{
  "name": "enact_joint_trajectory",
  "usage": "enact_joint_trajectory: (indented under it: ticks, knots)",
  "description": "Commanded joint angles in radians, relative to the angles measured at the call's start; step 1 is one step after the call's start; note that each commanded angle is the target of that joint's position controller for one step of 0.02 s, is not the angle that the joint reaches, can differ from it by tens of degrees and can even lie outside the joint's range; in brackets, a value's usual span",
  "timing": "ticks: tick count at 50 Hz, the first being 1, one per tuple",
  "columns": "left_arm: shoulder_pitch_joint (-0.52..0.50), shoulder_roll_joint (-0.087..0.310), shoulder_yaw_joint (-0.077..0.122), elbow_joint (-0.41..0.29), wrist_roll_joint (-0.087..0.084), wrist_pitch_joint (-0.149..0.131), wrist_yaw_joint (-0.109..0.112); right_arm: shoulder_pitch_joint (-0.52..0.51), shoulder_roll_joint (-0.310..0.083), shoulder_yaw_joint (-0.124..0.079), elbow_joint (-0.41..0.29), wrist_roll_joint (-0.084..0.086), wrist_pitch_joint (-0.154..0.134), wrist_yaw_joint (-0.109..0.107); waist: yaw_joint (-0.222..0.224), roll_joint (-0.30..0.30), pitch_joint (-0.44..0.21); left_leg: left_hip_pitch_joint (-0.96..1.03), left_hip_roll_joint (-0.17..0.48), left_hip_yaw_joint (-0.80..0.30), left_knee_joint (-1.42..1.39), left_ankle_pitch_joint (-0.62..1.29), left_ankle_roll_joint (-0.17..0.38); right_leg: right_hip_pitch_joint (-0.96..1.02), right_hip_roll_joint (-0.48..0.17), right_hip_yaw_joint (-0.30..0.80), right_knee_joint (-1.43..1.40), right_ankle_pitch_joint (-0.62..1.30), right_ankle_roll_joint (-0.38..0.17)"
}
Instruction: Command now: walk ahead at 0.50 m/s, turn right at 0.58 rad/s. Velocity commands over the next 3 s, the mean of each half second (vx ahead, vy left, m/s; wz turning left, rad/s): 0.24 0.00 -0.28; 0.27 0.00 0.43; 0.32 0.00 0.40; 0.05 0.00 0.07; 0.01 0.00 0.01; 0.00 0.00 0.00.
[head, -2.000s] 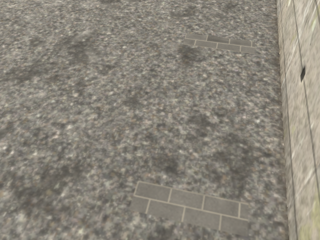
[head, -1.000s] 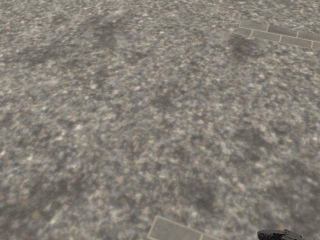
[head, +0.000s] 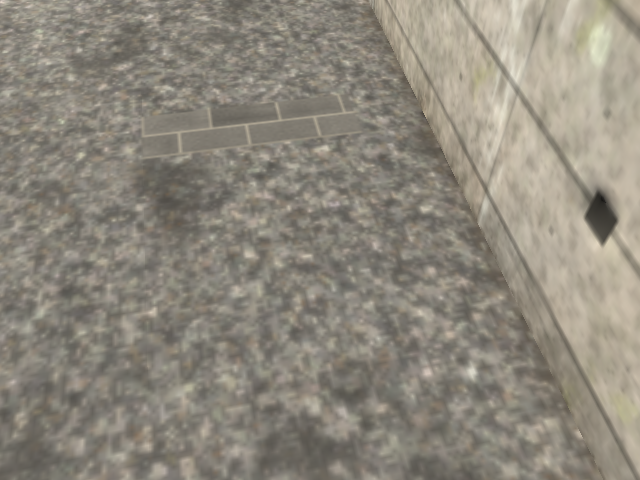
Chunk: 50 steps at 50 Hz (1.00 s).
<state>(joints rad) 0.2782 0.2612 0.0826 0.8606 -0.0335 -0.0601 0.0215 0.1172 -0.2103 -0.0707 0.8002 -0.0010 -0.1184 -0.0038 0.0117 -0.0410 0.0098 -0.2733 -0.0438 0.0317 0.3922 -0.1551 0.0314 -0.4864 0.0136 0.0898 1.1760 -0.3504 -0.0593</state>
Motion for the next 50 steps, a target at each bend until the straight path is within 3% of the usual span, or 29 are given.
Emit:
enact_joint_trajectory:
  ticks: [1, 4, 6, 8, 12, 14, 15, 16, 17, 18, 19, 20, 21, 22, 24, 26, 27, 29, 32, 33, 34, 35, 36, 37, 38, 39, 41, 43, 50]
  knots:
    - [-0.037, 0.048, 0.020, -0.094, -0.001, 0.000, -0.001, 0.029, -0.074, -0.015, -0.018, -0.003, -0.008, 0.006, -0.021, 0.130, -0.024, 0.215, 0.284, -0.229, -0.203, 0.183, 0.128, -0.250, -0.121, 0.030, 0.002, 0.069, 0.007]
    - [-0.076, 0.046, 0.019, -0.140, 0.011, 0.013, -0.012, 0.020, -0.133, -0.031, 0.004, -0.009, -0.010, 0.002, -0.002, 0.114, -0.006, 0.173, 0.273, -0.088, -0.195, 0.516, 0.140, -0.248, -0.116, 0.001, -0.122, 0.155, 0.047]
    - [-0.130, 0.004, 0.000, -0.166, 0.013, 0.004, -0.031, 0.002, -0.145, -0.030, 0.009, -0.003, 0.010, -0.007, -0.016, 0.114, 0.004, 0.106, 0.215, 0.027, -0.177, 0.570, 0.124, -0.131, -0.098, -0.067, -0.338, 0.274, 0.057]
    - [-0.194, 0.000, -0.008, -0.189, 0.017, -0.002, -0.046, 0.056, -0.174, -0.032, 0.035, 0.006, 0.022, -0.013, -0.049, 0.114, -0.022, 0.111, 0.207, 0.052, -0.155, 0.574, 0.122, -0.029, -0.061, -0.109, -0.475, 0.379, 0.056]
    - [-0.198, 0.096, 0.005, -0.223, 0.033, 0.004, -0.063, 0.039, -0.239, -0.038, 0.045, 0.023, 0.023, -0.016, -0.013, 0.146, -0.049, 0.229, 0.265, 0.008, -0.043, 0.633, 0.114, 0.060, -0.036, -0.090, -0.625, 0.319, 0.015]
    - [-0.063, 0.162, 0.028, -0.180, 0.050, 0.011, -0.040, 0.057, -0.229, -0.027, 0.057, 0.036, 0.023, -0.014, 0.062, 0.102, -0.105, 0.206, 0.207, 0.044, 0.171, 0.601, 0.059, 0.283, 0.011, -0.110, -0.733, 0.409, -0.020]
    - [0.023, 0.235, 0.043, -0.172, 0.062, 0.018, -0.019, 0.092, -0.191, -0.009, 0.048, 0.009, 0.017, -0.008, 0.083, -0.012, -0.185, 0.052, 0.149, 0.086, 0.400, 0.323, 0.005, 0.496, -0.111, 0.004, -0.690, 0.812, -0.068]
    - [0.012, 0.284, 0.028, -0.201, 0.098, 0.027, -0.003, 0.218, -0.095, 0.028, 0.048, -0.024, 0.013, 0.008, 0.002, -0.273, -0.331, -0.262, 0.023, 0.058, 0.790, -0.551, -0.063, 0.783, -0.413, 0.372, -0.596, 1.352, -0.277]
    - [0.050, 0.179, -0.006, -0.201, 0.094, 0.028, -0.017, 0.298, -0.149, 0.029, 0.103, 0.012, 0.019, 0.022, 0.048, -0.173, -0.526, -0.259, 0.044, -0.148, 0.901, -0.641, -0.070, 0.818, -0.486, 0.453, -0.641, 1.262, -0.373]
    - [0.026, 0.143, -0.013, -0.183, 0.082, 0.032, -0.028, 0.201, -0.206, 0.014, 0.076, 0.048, 0.035, 0.024, 0.068, -0.097, -0.427, -0.329, 0.070, -0.130, 0.920, -0.578, -0.086, 0.745, -0.424, 0.349, -0.698, 1.061, -0.341]
    - [-0.049, 0.113, -0.023, -0.173, 0.062, 0.031, -0.028, 0.119, -0.190, 0.020, 0.057, 0.037, 0.050, 0.015, 0.050, -0.025, -0.300, -0.364, 0.110, -0.104, 0.841, -0.522, -0.093, 0.624, -0.355, 0.249, -0.729, 0.895, -0.272]
    - [-0.122, 0.081, -0.038, -0.172, 0.058, 0.030, -0.019, 0.076, -0.174, 0.023, 0.057, 0.016, 0.068, 0.001, 0.028, 0.022, -0.215, -0.317, 0.135, -0.109, 0.756, -0.470, -0.106, 0.479, -0.317, 0.192, -0.763, 0.797, -0.224]
    - [-0.182, 0.081, -0.044, -0.164, 0.067, 0.029, -0.013, 0.094, -0.154, 0.028, 0.063, 0.009, 0.090, -0.008, -0.020, 0.001, -0.169, -0.195, 0.140, -0.100, 0.664, -0.424, -0.120, 0.316, -0.278, 0.116, -0.799, 0.770, -0.192]
    - [-0.234, 0.094, -0.043, -0.166, 0.088, 0.025, -0.016, 0.128, -0.138, 0.035, 0.064, 0.002, 0.107, -0.017, -0.053, -0.053, -0.161, -0.094, 0.112, -0.075, 0.582, -0.373, -0.129, 0.220, -0.255, 0.061, -0.816, 0.786, -0.187]
    - [-0.250, 0.126, -0.035, -0.160, 0.093, 0.021, -0.010, 0.156, -0.140, 0.034, 0.069, -0.007, 0.120, -0.027, -0.058, -0.096, -0.178, -0.005, 0.080, -0.038, 0.493, -0.264, -0.133, 0.177, -0.248, 0.009, -0.835, 0.726, -0.192]
    - [-0.236, 0.155, -0.027, -0.149, 0.077, 0.027, 0.002, 0.127, -0.169, 0.023, 0.051, -0.008, 0.133, -0.029, -0.043, -0.100, -0.180, 0.003, 0.070, -0.023, 0.462, -0.201, -0.120, 0.178, -0.276, 0.020, -0.862, 0.520, -0.193]
    - [-0.217, 0.164, -0.021, -0.128, 0.055, 0.038, 0.020, 0.125, -0.161, 0.024, 0.055, -0.007, 0.132, -0.026, -0.032, -0.102, -0.155, -0.017, 0.086, -0.020, 0.462, -0.205, -0.110, 0.173, -0.291, 0.031, -0.901, 0.319, -0.187]
    - [-0.212, 0.183, -0.014, -0.113, 0.044, 0.051, 0.040, 0.086, -0.172, 0.018, 0.034, -0.003, 0.133, -0.021, -0.021, -0.114, -0.100, -0.035, 0.086, 0.002, 0.440, -0.227, -0.077, 0.142, -0.305, 0.057, -0.959, 0.030, -0.164]
    - [-0.250, 0.218, 0.006, -0.105, 0.013, 0.045, 0.039, 0.137, -0.169, 0.004, 0.055, 0.000, 0.127, -0.008, -0.061, -0.136, -0.070, 0.044, 0.064, 0.060, 0.301, -0.203, 0.000, 0.113, -0.299, 0.037, -0.990, -0.246, -0.110]
    - [-0.260, 0.199, 0.004, -0.102, 0.005, 0.041, 0.036, 0.178, -0.164, 0.000, 0.080, 0.000, 0.127, -0.005, -0.082, -0.113, -0.055, 0.103, 0.047, 0.084, 0.221, -0.181, 0.029, 0.084, -0.282, 0.009, -0.966, -0.287, -0.084]
    - [-0.268, 0.165, 0.003, -0.095, -0.002, 0.040, 0.033, 0.230, -0.156, -0.007, 0.108, 0.004, 0.129, 0.000, -0.100, -0.091, -0.035, 0.143, 0.044, 0.075, 0.161, -0.192, 0.060, 0.061, -0.249, -0.037, -0.906, -0.282, -0.052]
    - [-0.272, 0.115, -0.005, -0.095, 0.000, 0.039, 0.029, 0.296, -0.162, -0.014, 0.138, 0.008, 0.126, 0.004, -0.115, 0.030, -0.006, 0.178, 0.089, -0.031, 0.027, -0.298, 0.106, 0.009, -0.189, -0.121, -0.709, -0.281, -0.006]
    - [-0.276, 0.032, -0.020, -0.110, 0.011, 0.034, 0.012, 0.347, -0.209, -0.022, 0.144, 0.006, 0.117, 0.000, -0.098, 0.274, 0.026, 0.251, 0.294, -0.374, -0.104, -0.429, 0.189, -0.212, -0.080, -0.227, -0.307, -0.251, 0.066]
    - [-0.388, 0.074, -0.009, -0.182, -0.007, 0.012, 0.001, 0.310, -0.289, -0.030, 0.092, -0.017, 0.090, 0.016, -0.113, 0.289, 0.080, 0.213, 0.411, -0.763, -0.298, -0.689, 0.300, -0.423, 0.007, -0.077, -0.240, -0.204, 0.052]
    - [-0.400, 0.146, 0.009, -0.178, -0.022, -0.010, -0.003, 0.209, -0.277, -0.031, 0.054, -0.029, 0.063, 0.013, -0.071, 0.200, 0.125, 0.208, 0.412, -0.731, -0.330, -0.632, 0.275, -0.463, -0.039, -0.008, -0.203, -0.069, 0.035]
    - [-0.353, 0.189, 0.026, -0.147, -0.003, -0.018, 0.000, 0.151, -0.265, -0.028, 0.038, -0.014, 0.046, 0.004, -0.033, 0.174, 0.123, 0.210, 0.378, -0.617, -0.300, -0.487, 0.214, -0.446, -0.064, 0.001, -0.231, 0.066, 0.033]
    - [-0.323, 0.172, 0.031, -0.106, 0.038, -0.024, 0.007, 0.170, -0.223, -0.019, 0.043, 0.012, 0.041, -0.004, -0.030, 0.141, 0.068, 0.219, 0.297, -0.457, -0.268, -0.282, 0.146, -0.348, -0.076, -0.005, -0.302, 0.186, 0.056]
    - [-0.344, 0.117, 0.023, -0.107, 0.028, -0.029, -0.007, 0.250, -0.165, -0.003, 0.061, 0.014, 0.044, -0.009, -0.047, 0.144, 0.025, 0.257, 0.262, -0.389, -0.261, -0.169, 0.144, -0.308, -0.053, -0.021, -0.342, 0.281, 0.066]
    - [-0.458, 0.087, 0.009, -0.142, 0.016, -0.045, -0.029, 0.352, -0.190, -0.014, 0.072, 0.016, 0.052, -0.025, -0.104, 0.190, 0.046, 0.259, 0.222, -0.337, -0.223, -0.024, 0.145, -0.224, -0.019, -0.030, -0.580, 0.390, 0.098]
